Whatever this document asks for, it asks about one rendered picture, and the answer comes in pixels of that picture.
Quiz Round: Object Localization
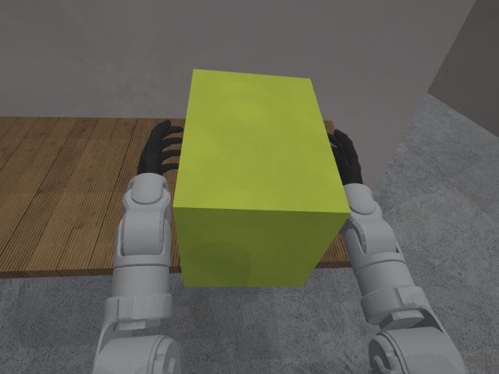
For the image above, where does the robot right upper arm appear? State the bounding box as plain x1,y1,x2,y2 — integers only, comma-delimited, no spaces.
369,326,466,374

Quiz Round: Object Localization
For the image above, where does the right robot forearm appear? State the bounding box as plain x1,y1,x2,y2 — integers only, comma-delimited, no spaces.
338,183,467,374

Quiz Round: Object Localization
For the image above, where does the right robot hand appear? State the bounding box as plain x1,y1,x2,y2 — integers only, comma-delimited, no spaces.
327,129,363,185

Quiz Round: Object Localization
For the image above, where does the carton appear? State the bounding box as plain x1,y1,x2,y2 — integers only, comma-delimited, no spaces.
172,69,351,287

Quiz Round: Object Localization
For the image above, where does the robot left upper arm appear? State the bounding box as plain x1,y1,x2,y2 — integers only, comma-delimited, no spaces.
93,334,181,374

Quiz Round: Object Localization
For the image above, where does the left robot hand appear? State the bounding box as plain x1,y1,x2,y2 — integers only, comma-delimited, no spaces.
136,120,183,176

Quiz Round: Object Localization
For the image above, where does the table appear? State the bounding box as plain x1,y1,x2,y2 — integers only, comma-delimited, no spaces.
0,116,352,279

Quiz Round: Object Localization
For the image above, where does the left robot forearm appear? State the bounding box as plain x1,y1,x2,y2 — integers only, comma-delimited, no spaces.
91,173,172,374

